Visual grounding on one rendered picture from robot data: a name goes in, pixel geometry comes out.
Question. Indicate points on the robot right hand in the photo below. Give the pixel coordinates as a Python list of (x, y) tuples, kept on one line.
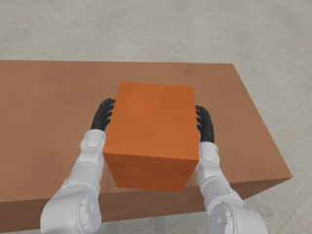
[(207, 128)]

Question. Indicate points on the right robot forearm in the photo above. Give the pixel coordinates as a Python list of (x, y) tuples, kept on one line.
[(213, 184)]

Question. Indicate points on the carton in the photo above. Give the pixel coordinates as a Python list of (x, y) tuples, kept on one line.
[(152, 137)]

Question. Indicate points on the robot right upper arm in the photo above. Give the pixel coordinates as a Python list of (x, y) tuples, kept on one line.
[(230, 219)]

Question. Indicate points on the robot left hand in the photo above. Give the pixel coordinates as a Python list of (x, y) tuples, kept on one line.
[(100, 120)]

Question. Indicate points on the robot left upper arm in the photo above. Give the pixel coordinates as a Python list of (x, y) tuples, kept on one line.
[(74, 213)]

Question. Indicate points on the left robot forearm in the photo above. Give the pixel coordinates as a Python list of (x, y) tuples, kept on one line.
[(87, 170)]

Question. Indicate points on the pedestal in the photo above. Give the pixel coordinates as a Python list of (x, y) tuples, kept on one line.
[(47, 106)]

